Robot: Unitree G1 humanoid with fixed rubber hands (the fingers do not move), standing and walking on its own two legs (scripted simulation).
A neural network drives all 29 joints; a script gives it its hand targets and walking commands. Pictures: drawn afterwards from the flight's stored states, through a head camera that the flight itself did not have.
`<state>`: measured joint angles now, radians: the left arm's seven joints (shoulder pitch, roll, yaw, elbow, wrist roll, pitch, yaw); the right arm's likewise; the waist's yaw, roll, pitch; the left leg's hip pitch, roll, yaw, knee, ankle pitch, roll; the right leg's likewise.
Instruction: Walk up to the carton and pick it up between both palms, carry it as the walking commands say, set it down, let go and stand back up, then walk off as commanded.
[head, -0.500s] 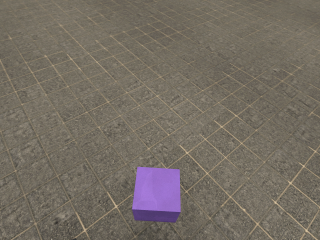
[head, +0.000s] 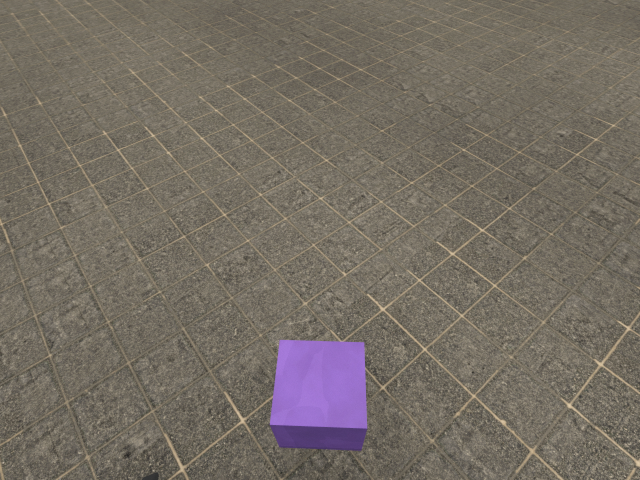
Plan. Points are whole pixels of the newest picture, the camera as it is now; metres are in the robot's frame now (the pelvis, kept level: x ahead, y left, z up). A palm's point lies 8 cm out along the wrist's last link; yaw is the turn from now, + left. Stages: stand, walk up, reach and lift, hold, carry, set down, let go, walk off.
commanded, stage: walk up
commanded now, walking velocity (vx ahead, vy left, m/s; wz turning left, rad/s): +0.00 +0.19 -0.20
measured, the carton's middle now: (321, 395) +0.43 +0.04 -0.65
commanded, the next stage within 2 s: stand in 1.22 s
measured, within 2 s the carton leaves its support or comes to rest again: neither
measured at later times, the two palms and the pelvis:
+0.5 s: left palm out of the picture +0.09 +0.37 -0.13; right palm out of the picture +0.08 -0.14 -0.10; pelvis +0.02 +0.11 +0.00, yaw -3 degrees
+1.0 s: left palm out of the picture +0.08 +0.34 -0.11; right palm out of the picture +0.05 -0.17 -0.13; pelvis +0.00 +0.08 +0.00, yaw -4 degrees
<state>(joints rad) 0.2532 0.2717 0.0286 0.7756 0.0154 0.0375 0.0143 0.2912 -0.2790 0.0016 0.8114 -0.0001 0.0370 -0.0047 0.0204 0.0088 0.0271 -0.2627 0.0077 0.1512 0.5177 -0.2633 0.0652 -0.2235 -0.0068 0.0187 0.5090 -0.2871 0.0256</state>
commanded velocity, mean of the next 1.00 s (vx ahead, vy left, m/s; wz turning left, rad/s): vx -0.01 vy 0.04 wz -0.05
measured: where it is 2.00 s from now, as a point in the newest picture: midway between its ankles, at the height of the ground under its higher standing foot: outside the picture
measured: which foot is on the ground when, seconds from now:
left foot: down 0.00-0.02, up 0.04-0.26, down 0.28-1.00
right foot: down 0.00-0.28, up 0.30-0.92, down 0.94-1.00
